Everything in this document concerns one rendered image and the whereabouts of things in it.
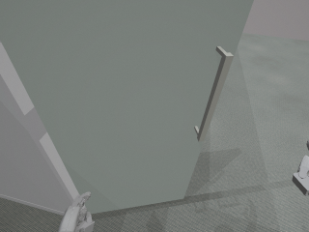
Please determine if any fridge door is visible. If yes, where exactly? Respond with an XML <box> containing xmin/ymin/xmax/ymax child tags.
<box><xmin>0</xmin><ymin>0</ymin><xmax>254</xmax><ymax>214</ymax></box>

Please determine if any handle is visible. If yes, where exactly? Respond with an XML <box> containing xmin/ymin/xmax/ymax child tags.
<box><xmin>194</xmin><ymin>46</ymin><xmax>234</xmax><ymax>142</ymax></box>

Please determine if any right robot hand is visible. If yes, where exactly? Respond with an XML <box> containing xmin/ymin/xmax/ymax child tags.
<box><xmin>292</xmin><ymin>140</ymin><xmax>309</xmax><ymax>196</ymax></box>

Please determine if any left robot hand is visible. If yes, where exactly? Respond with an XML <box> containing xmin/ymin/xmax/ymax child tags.
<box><xmin>58</xmin><ymin>191</ymin><xmax>95</xmax><ymax>232</ymax></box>

